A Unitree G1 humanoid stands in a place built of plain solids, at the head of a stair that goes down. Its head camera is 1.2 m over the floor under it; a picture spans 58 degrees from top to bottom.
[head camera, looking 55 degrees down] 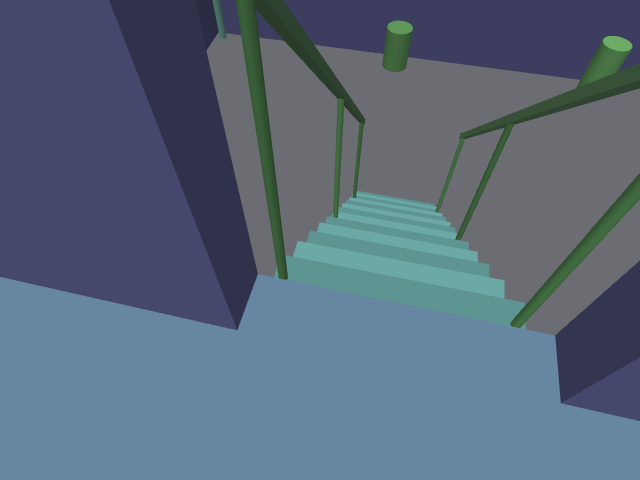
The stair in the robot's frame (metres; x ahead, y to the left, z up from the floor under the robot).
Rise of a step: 0.21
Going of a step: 0.22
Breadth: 0.91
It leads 13 degrees to the right of straight ahead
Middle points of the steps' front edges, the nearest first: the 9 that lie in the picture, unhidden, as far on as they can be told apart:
0.60 -0.25 0.00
0.81 -0.29 -0.21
1.02 -0.34 -0.41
1.23 -0.39 -0.62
1.44 -0.44 -0.82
1.65 -0.49 -1.03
1.86 -0.54 -1.24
2.07 -0.59 -1.44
2.28 -0.64 -1.65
